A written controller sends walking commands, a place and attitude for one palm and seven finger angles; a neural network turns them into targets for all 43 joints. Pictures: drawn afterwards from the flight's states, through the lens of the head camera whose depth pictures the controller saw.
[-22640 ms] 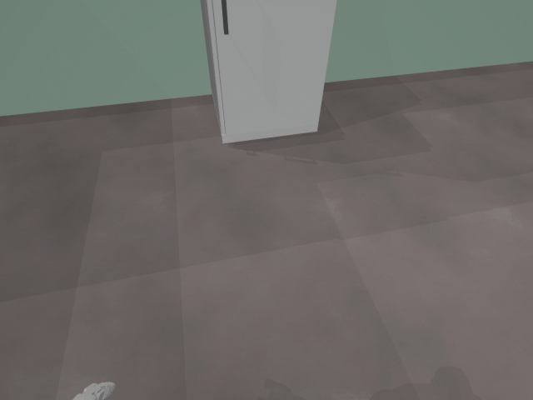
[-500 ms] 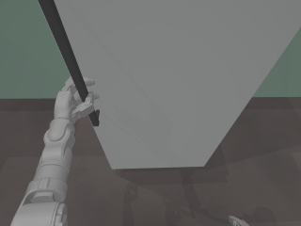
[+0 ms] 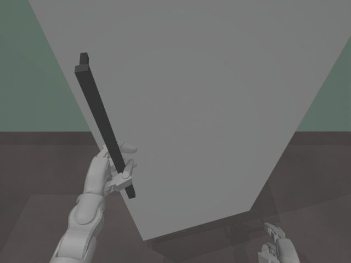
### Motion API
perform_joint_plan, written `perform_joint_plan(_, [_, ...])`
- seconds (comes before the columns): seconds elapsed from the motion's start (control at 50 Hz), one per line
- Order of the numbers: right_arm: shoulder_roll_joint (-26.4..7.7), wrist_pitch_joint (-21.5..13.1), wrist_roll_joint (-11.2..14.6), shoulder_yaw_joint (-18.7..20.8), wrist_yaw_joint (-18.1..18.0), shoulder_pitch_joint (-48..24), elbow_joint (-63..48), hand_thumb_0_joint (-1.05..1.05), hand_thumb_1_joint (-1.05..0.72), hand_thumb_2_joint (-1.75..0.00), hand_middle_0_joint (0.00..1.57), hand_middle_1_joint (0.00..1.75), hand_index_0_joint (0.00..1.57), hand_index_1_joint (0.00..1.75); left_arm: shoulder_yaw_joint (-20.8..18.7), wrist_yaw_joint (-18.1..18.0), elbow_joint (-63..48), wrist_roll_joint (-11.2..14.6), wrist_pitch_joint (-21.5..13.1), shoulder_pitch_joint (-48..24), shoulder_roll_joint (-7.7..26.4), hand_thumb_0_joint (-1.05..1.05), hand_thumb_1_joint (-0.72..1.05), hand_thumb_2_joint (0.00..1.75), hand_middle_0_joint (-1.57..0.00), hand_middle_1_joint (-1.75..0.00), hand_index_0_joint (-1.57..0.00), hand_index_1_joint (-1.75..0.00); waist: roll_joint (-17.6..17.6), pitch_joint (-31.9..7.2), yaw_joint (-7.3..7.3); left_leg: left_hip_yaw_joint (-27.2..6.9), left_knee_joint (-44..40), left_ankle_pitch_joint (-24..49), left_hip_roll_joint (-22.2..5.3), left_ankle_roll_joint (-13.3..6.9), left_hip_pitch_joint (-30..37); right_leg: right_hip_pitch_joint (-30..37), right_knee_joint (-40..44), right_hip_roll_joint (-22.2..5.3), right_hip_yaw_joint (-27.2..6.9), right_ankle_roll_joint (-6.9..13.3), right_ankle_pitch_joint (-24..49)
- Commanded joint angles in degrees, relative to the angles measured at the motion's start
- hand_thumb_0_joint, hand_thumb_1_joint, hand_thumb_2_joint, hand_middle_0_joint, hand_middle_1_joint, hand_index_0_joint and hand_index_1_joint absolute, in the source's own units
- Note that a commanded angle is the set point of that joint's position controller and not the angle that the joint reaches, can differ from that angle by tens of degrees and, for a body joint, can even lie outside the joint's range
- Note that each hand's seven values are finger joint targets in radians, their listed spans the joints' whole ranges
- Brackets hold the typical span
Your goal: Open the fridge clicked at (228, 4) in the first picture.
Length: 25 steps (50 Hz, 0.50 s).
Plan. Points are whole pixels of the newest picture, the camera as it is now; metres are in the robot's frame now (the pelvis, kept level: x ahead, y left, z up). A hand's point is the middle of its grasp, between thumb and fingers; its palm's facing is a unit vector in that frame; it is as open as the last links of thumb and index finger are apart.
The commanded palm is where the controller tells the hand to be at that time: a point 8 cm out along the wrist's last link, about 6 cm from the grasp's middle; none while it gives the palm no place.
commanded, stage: walk backward, drawing the door open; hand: left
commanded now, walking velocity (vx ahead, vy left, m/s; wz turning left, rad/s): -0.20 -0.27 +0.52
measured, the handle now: (114, 145) +0.34 +0.15 +0.12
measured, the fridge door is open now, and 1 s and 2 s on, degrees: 16 53 73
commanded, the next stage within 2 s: stop walking and hold the door back in 1.18 s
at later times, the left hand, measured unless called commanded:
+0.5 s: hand (158, 238) +0.17 +0.04 +0.07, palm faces +0.22 -0.95 -0.22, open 5.6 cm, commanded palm +0.12 +0.09 +0.07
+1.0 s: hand out of the picture +0.04 -0.11 +0.06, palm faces +0.57 -0.79 -0.22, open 5.9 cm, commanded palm -0.01 -0.09 +0.07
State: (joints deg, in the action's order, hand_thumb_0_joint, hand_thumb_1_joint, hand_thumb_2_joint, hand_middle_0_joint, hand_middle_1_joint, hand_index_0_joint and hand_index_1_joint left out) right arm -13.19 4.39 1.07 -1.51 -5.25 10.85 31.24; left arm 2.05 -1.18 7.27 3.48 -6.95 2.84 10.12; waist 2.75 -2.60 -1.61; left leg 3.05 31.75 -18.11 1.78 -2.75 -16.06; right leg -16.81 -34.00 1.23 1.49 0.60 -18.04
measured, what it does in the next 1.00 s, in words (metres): steps to the right, turning left: left foot, then right foot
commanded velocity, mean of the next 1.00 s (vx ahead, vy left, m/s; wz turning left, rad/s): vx -0.16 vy -0.39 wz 0.74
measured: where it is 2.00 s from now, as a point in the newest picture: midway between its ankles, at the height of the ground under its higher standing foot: outside the picture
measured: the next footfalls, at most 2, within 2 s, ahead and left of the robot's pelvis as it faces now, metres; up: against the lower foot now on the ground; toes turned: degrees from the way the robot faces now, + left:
left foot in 0.56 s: -0.04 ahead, +0.03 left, +0.00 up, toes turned +15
right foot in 0.74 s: -0.03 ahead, -0.38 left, +0.00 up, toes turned +25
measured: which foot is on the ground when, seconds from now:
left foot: down 0.00-0.40, up 0.42-0.54, down 0.56-0.74, up 0.76-0.94, down 0.96-1.00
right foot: down 0.00-0.54, up 0.56-0.72, down 0.74-0.96, up 0.98-1.00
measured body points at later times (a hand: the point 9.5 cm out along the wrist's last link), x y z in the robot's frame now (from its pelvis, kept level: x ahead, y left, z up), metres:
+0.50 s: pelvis -0.09 -0.13 +0.00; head -0.08 -0.17 +0.45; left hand +0.15 +0.09 +0.08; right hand +0.07 -0.36 -0.13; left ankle -0.07 +0.04 -0.71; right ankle -0.02 -0.10 -0.73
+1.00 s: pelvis -0.11 -0.37 -0.03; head -0.06 -0.35 +0.42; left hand +0.01 -0.07 +0.08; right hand +0.17 -0.47 -0.12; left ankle -0.18 -0.25 -0.74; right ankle -0.06 -0.41 -0.71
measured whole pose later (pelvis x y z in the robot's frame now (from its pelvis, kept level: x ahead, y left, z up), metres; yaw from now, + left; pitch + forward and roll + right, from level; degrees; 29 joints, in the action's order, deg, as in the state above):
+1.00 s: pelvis -0.11 -0.37 -0.03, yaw +36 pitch -1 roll +3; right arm -10.5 -8.0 -2.5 2.1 -6.6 8.0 35.4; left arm 0.2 -1.7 -10.6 -0.5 -8.4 8.9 11.0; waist -1.7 8.1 -1.5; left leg 4.1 41.7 -23.6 -0.7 0.5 -19.0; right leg -27.8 -59.0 -1.4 4.9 0.1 -27.8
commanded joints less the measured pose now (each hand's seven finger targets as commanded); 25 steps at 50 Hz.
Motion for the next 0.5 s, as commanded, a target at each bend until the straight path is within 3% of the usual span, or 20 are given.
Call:
perform_joint_plan(0.0, [-5.4, -1.5, -1.6, 2.0, -0.2, -2.9, -7.7, 0.00, -0.90, -0.90, 0.20, 0.30, 0.20, 0.30, -1.5, -2.1, -14.7, -1.2, -2.1, -10.4, 3.8, 0.00, 0.90, 0.90, -0.45, -1.40, -0.45, -1.40, 1.8, -10.2, -0.90, -12.2, -6.3, 50.4, -13.0, -0.5, 15.9, -2.9, -0.1, -1.7, -0.5, -1.3, 5.7])
perform_joint_plan(0.04, [-5.4, -1.2, -2.3, 1.9, 0.0, -3.7, -7.7, 0.00, -0.90, -0.90, 0.20, 0.30, 0.20, 0.30, -1.5, -2.5, -15.4, -1.7, -1.6, -10.5, 4.1, 0.00, 0.90, 0.90, -0.45, -1.40, -0.45, -1.40, 4.1, -8.2, -0.63, -15.2, -9.3, 44.8, -14.0, -1.0, 12.6, -3.0, -1.2, -1.8, -0.8, -1.1, 1.0])
perform_joint_plan(0.08, [-5.0, -1.3, -2.8, 1.9, 0.2, -4.7, -7.6, 0.00, -0.90, -0.90, 0.20, 0.30, 0.20, 0.30, -1.0, -2.8, -15.4, -2.0, -1.1, -9.2, 3.2, 0.00, 0.90, 0.90, -0.45, -1.40, -0.45, -1.40, 3.9, -6.3, -0.50, -17.9, -12.0, 34.4, -15.5, -2.5, 8.2, -2.4, -1.5, -2.0, -1.8, -1.1, -1.8])
perform_joint_plan(0.14, [-5.4, -1.9, -2.8, 2.5, -0.1, -5.2, -7.3, 0.00, -0.90, -0.90, 0.20, 0.30, 0.20, 0.30, -1.9, -2.9, -16.1, -2.6, -1.0, -8.5, 4.1, 0.00, 0.90, 0.90, -0.45, -1.40, -0.45, -1.40, 1.5, -5.0, -0.41, -20.8, -14.0, 20.0, -16.1, -3.8, 1.6, 1.0, 1.8, -2.3, -2.7, -0.8, 0.1])
perform_joint_plan(0.18, [-5.2, -2.5, -2.6, 2.9, -0.2, -5.8, -7.0, 0.00, -0.90, -0.90, 0.20, 0.30, 0.20, 0.30, -1.2, -2.7, -16.0, -2.9, -0.9, -7.8, 3.2, 0.00, 0.90, 0.90, -0.45, -1.40, -0.45, -1.40, 0.6, -5.4, -0.38, -20.0, -14.2, 12.2, -15.4, -4.0, -1.1, 3.5, 4.8, -2.2, -3.0, -0.8, 3.2])
perform_joint_plan(0.22, [-5.1, -3.2, -2.2, 3.3, -0.2, -5.1, -6.5, 0.00, -0.90, -0.90, 0.20, 0.30, 0.20, 0.30, -0.9, -2.4, -16.1, -3.0, -0.8, -7.4, 2.8, 0.00, 0.90, 0.90, -0.45, -1.40, -0.45, -1.40, 0.0, -6.6, -0.76, -18.0, -14.1, 7.3, -13.4, -3.0, -2.8, 6.0, 7.1, -2.1, -2.7, -0.6, 6.5])
perform_joint_plan(0.3, [-4.2, -4.7, -1.4, 4.1, -0.2, -5.2, -5.4, 0.00, -0.90, -0.90, 0.20, 0.30, 0.20, 0.30, -1.4, -2.1, -17.4, -2.8, -0.6, -6.5, 3.5, 0.00, 0.90, 0.90, -0.45, -1.40, -0.45, -1.40, -2.4, -9.4, -1.22, -12.0, -11.2, 1.1, -8.6, -0.9, -3.2, 7.1, 12.1, -3.4, -3.1, -0.1, 4.1])
perform_joint_plan(0.34, [-3.6, -5.5, -0.9, 4.3, -0.2, -5.1, -4.6, 0.00, -0.90, -0.90, 0.20, 0.30, 0.20, 0.30, -2.6, -2.5, -18.4, -2.6, -0.1, -5.9, 5.0, 0.00, 0.90, 0.90, -0.45, -1.40, -0.45, -1.40, -6.3, -9.7, -1.21, -6.8, -5.7, -0.3, -5.0, 0.9, -2.5, 4.8, 16.3, -7.0, -4.0, 0.0, -1.9])
perform_joint_plan(0.38, [-2.7, -6.7, -0.4, 4.3, -0.3, -5.4, -3.6, 0.00, -0.90, -0.90, 0.20, 0.30, 0.20, 0.30, -3.4, -3.0, -19.6, -2.7, 0.2, -5.3, 5.0, 0.00, 0.90, 0.90, -0.45, -1.40, -0.45, -1.40, -10.4, -8.5, -0.81, -1.0, 5.7, -2.1, -2.1, 2.2, -2.5, 0.9, 21.6, -11.1, -5.4, -0.8, -4.8])
perform_joint_plan(0.42, [-2.3, -8.3, -0.3, 4.4, -0.4, -5.0, -2.3, 0.00, -0.90, -0.90, 0.20, 0.30, 0.20, 0.30, -3.7, -3.2, -20.9, -3.4, 0.2, -5.1, 5.1, 0.00, 0.90, 0.90, -0.45, -1.40, -0.45, -1.40, -10.6, -7.0, -0.34, 3.0, 17.4, -8.4, -0.8, 3.0, -4.8, -1.0, 23.3, -12.3, -2.2, -3.7, 0.5])
perform_joint_plan(0.44, [-2.3, -9.1, -0.3, 4.6, -0.3, -4.6, -1.2, 0.00, -0.90, -0.90, 0.20, 0.30, 0.20, 0.30, -3.4, -3.2, -20.9, -3.7, 0.3, -5.4, 5.2, 0.00, 0.90, 0.90, -0.45, -1.40, -0.45, -1.40, -9.3, -6.7, -0.94, 3.4, 18.0, -10.2, -1.2, 3.1, -4.1, -1.9, 22.3, -11.8, 0.4, -7.5, 3.7])
perform_joint_plan(0.46, [-1.4, -9.8, -0.1, 4.3, -0.4, -2.7, -0.5, 0.00, -0.90, -0.90, 0.20, 0.30, 0.20, 0.30, -3.3, -3.0, -20.1, -4.0, 0.4, -4.5, 4.7, 0.00, 0.90, 0.90, -0.45, -1.40, -0.45, -1.40, -9.2, -5.5, -2.01, 5.6, 15.7, -9.4, -1.2, 2.7, 0.6, -4.8, 21.0, -8.1, 5.2, -12.7, 8.0])
perform_joint_plan(0.48, [-1.1, -10.8, 0.3, 4.3, -0.6, 0.0, 0.7, 0.00, -0.90, -0.90, 0.20, 0.30, 0.20, 0.30, -2.4, -2.7, -21.0, -4.1, 0.1, -5.7, 4.0, 0.00, 0.90, 0.90, -0.45, -1.40, -0.45, -1.40, -8.9, -4.0, -4.54, 6.3, 7.9, -7.3, -1.9, 1.5, 10.1, -12.2, 16.1, -2.3, 10.7, -17.7, 12.4])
